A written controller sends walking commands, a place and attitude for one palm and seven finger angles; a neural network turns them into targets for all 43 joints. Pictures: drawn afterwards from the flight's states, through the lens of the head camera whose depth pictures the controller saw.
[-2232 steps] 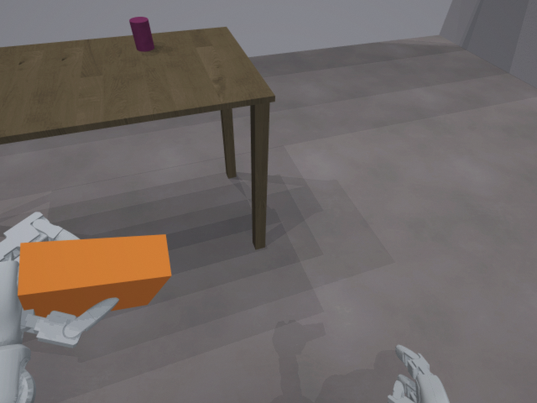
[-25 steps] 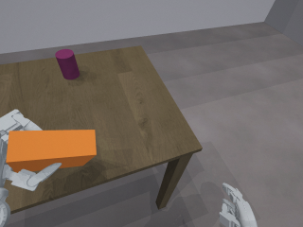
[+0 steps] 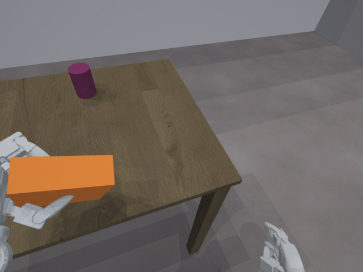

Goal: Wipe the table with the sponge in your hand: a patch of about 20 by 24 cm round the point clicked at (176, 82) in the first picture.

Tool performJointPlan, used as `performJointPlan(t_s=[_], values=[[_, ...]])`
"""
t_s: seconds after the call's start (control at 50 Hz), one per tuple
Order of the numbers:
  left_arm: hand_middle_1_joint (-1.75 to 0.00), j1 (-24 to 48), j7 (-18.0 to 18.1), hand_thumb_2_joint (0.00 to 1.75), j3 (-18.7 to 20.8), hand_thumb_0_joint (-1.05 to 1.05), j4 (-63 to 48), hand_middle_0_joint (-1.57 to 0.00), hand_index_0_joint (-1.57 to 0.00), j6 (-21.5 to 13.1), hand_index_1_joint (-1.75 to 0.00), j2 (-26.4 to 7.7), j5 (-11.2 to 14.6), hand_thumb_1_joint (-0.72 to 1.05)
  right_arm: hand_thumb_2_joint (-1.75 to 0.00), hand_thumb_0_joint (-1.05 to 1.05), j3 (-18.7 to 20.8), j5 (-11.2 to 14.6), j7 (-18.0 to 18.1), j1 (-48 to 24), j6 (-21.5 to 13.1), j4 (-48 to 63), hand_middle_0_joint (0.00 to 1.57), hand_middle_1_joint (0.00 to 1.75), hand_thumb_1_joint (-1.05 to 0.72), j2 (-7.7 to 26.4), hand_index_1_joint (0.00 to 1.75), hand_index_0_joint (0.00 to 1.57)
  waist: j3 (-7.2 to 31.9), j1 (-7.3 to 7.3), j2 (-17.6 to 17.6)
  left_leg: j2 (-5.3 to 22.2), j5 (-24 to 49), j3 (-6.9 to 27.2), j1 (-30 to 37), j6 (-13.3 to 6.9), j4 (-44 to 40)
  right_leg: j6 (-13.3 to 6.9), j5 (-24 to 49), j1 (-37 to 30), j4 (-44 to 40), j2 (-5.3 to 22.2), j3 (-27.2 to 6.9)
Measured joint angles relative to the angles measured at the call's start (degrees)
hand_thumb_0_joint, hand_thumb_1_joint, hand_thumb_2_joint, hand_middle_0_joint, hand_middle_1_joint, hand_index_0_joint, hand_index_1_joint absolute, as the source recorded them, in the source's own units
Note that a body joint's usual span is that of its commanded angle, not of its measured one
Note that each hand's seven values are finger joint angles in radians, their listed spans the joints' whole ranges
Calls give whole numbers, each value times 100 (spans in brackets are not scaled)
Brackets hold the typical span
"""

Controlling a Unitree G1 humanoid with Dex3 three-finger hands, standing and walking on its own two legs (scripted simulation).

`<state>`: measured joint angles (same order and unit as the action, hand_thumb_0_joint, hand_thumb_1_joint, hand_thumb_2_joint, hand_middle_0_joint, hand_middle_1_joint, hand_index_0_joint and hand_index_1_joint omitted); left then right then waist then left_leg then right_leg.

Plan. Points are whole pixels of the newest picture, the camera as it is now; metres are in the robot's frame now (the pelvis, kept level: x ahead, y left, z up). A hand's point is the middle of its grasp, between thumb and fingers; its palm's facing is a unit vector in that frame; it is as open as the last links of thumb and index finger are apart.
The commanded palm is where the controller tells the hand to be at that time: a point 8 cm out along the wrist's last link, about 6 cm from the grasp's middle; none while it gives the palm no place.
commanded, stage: shuffle to correct the standing spot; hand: left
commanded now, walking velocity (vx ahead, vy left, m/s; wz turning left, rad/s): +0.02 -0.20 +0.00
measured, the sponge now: (79, 181) +0.23 +0.21 +0.13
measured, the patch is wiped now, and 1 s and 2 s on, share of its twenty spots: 0.00 0.00 0.00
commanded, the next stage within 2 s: none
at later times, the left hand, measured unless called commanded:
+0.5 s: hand (75, 178) +0.22 +0.20 +0.16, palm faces +0.34 -0.89 -0.31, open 9.3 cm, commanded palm +0.17 +0.23 +0.18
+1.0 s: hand (95, 180) +0.22 +0.17 +0.16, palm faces +0.33 -0.89 -0.31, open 9.3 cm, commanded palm +0.18 +0.21 +0.18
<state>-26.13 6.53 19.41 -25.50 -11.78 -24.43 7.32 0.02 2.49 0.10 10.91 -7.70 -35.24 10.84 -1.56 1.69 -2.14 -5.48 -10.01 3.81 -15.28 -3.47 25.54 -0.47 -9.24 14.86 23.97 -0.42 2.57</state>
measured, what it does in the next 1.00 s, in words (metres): shifts its weight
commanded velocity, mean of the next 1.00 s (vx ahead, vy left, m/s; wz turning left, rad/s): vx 0.04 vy -0.20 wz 0.00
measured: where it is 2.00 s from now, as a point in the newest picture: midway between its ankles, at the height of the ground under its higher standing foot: outside the picture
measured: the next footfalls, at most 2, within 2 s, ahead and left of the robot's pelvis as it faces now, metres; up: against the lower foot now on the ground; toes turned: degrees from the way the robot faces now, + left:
none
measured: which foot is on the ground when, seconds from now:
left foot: down 0.00-1.00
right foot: down 0.00-1.00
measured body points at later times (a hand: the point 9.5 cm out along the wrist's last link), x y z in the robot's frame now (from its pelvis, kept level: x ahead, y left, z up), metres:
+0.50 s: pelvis +0.00 -0.04 +0.00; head +0.01 -0.03 +0.45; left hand +0.20 +0.25 +0.18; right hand +0.17 -0.27 -0.08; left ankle +0.03 +0.07 -0.74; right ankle +0.04 -0.11 -0.74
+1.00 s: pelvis +0.01 -0.07 +0.00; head +0.01 -0.06 +0.45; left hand +0.20 +0.22 +0.17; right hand +0.17 -0.30 -0.08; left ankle +0.03 +0.07 -0.74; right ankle +0.04 -0.11 -0.74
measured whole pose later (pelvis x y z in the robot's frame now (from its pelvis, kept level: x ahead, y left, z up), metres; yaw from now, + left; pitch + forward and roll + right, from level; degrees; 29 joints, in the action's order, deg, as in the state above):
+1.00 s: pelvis +0.01 -0.07 +0.00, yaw -2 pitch +0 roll +0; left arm -27.9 7.6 17.6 -27.6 -4.5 -23.7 9.5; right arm 0.1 3.4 1.7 12.3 -3.7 -34.4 10.7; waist 1.0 1.2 -0.7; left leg 0.4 -12.7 4.5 -14.8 1.7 27.4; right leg -5.5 -9.8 13.9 23.4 -6.3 3.4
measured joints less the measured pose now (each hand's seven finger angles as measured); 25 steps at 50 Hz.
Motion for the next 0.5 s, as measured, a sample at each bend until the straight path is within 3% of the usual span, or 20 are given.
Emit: performJointPlan(t_s=[0.3,0.5], values=[[-141,81,13,108,-2,-1,-120,-82,-82,161,-141,49,53,-45,-90,1,-22,-14,-10,23,118,58,20,30,-91,-206,30,20,128,-25,-60,172,-77,-13,-98,170,80,-166,-45,134,94,-171,-9],[-141,-113,41,108,-43,-1,-187,-82,-82,400,-141,39,188,-45,-90,1,53,34,60,85,241,32,20,30,-91,-66,30,20,223,-54,59,375,-219,27,-120,340,242,-364,-75,102,93,-381,34]])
